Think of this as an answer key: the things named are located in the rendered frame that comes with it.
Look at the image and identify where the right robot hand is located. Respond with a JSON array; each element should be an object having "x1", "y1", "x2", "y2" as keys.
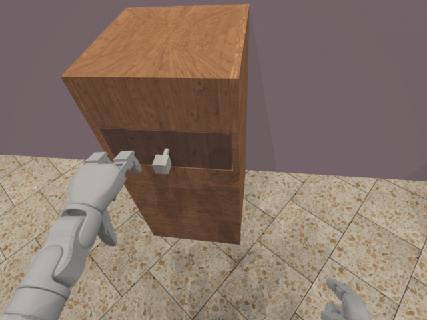
[{"x1": 321, "y1": 278, "x2": 371, "y2": 320}]

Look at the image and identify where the left robot forearm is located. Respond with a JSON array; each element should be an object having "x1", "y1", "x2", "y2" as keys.
[{"x1": 0, "y1": 203, "x2": 103, "y2": 320}]

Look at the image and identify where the handle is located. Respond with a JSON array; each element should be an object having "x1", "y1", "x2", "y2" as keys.
[{"x1": 152, "y1": 149, "x2": 172, "y2": 174}]

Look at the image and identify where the drawer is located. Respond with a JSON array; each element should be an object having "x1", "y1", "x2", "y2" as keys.
[{"x1": 99, "y1": 127, "x2": 232, "y2": 170}]

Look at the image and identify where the left robot hand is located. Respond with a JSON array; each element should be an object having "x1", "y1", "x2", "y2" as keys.
[{"x1": 68, "y1": 151, "x2": 142, "y2": 246}]

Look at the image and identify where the cabinet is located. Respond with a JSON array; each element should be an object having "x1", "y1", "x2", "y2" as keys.
[{"x1": 61, "y1": 4, "x2": 250, "y2": 245}]

